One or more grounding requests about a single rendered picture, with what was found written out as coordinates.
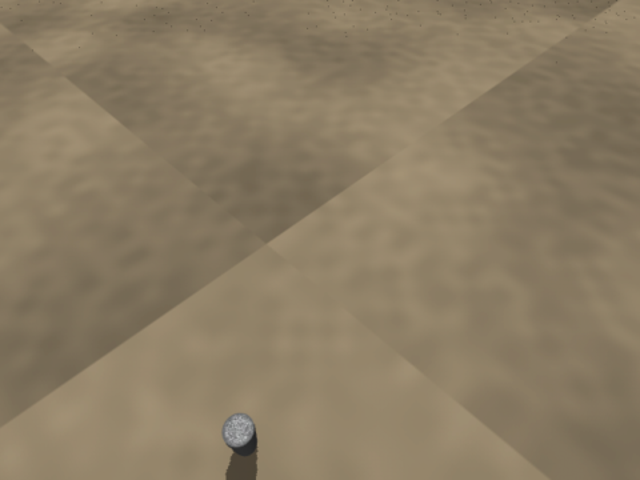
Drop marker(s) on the cup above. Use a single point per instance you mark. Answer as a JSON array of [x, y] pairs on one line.
[[239, 434]]

